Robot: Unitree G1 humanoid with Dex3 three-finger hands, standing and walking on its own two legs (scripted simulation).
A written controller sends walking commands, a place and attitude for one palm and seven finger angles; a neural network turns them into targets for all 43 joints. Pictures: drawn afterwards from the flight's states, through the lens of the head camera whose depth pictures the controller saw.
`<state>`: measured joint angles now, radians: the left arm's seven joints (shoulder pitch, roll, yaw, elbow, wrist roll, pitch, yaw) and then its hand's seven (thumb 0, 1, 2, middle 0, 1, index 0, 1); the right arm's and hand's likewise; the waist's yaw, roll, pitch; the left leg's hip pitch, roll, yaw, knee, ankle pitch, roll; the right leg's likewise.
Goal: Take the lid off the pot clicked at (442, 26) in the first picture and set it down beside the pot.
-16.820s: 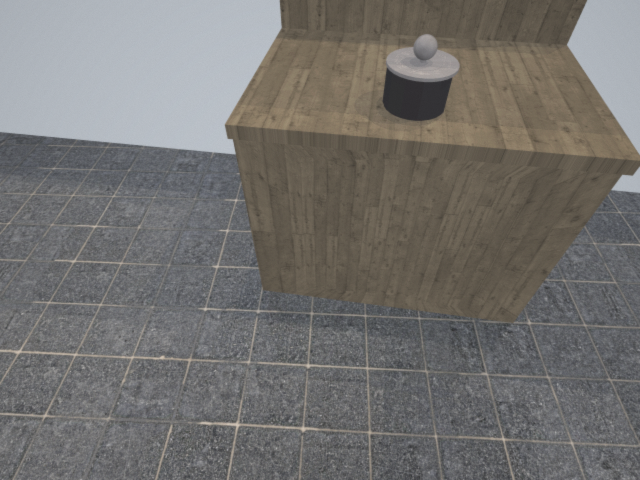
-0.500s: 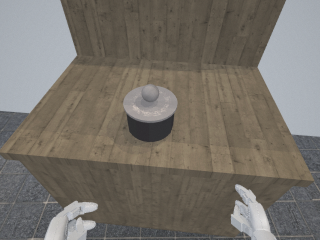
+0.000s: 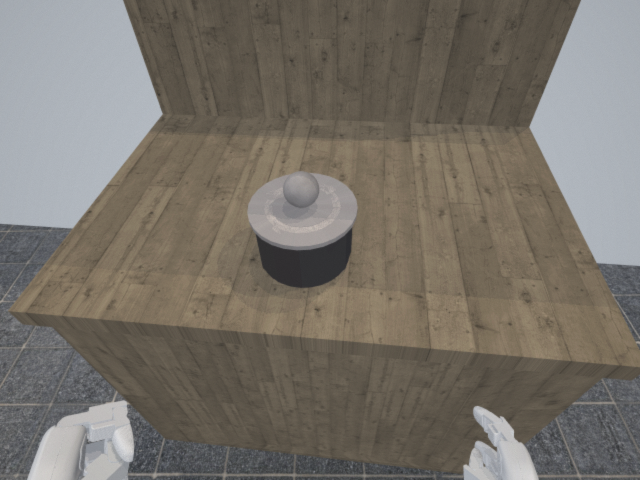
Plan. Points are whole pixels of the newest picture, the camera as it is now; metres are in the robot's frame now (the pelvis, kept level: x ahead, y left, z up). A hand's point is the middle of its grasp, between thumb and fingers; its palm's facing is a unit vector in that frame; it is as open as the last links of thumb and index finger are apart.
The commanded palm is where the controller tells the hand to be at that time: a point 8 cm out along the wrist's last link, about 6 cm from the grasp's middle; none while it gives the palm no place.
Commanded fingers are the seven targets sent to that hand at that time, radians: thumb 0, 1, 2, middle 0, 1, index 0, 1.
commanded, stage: raise the hand higher, near the body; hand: left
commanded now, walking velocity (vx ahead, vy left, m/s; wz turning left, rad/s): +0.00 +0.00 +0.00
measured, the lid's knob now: (301, 189) +0.48 +0.08 +0.11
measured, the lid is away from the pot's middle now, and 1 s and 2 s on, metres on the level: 0.00 0.00 0.00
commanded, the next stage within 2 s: reach forward and open the fingers in 0.62 s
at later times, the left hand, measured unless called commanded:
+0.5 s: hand (123, 397) +0.17 +0.23 +0.09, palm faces +0.27 -0.87 -0.42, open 3.1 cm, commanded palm +0.12 +0.27 +0.12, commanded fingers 0.00 0.90 0.90 -1.30 -1.50 -1.30 -1.50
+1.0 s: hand (88, 365) +0.19 +0.26 +0.11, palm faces -0.06 -0.07 -1.00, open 2.9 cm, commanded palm +0.17 +0.26 +0.17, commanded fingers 0.00 0.41 1.18 -1.13 -0.97 -1.13 -0.97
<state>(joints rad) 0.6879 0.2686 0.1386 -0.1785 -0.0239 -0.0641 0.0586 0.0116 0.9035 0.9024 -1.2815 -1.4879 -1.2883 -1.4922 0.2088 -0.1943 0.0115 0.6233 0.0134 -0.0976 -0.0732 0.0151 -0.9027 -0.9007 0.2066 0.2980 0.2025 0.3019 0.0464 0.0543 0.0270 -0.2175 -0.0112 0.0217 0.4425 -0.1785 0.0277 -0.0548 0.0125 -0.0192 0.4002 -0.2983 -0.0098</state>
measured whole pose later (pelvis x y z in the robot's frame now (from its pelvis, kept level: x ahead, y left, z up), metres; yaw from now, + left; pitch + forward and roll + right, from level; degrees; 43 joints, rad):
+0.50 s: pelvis +0.02 +0.00 +0.00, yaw +0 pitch -2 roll +0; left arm 0.67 0.30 0.18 -0.39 -0.03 -0.07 0.07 0.01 0.90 0.90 -1.29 -1.50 -1.30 -1.50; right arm 0.16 -0.20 0.01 0.56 0.01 -0.09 -0.06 0.01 -0.90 -0.90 0.21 0.30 0.20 0.30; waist 0.07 0.05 0.02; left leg -0.20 -0.02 0.03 0.44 -0.21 0.03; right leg -0.03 0.00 -0.02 0.39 -0.32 -0.01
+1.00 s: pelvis +0.00 -0.01 -0.01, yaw -1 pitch +1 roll +0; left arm 0.48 0.65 0.14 -0.44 0.69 0.13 -0.02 0.00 0.69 1.00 -1.23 -1.28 -1.23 -1.28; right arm 0.10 -0.29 0.01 0.53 0.04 0.16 -0.02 0.01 -0.91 -0.90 0.20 0.30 0.20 0.30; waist 0.08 0.13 -0.01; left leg -0.34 0.00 0.03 0.52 -0.20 0.02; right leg -0.20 0.02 -0.01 0.52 -0.34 -0.02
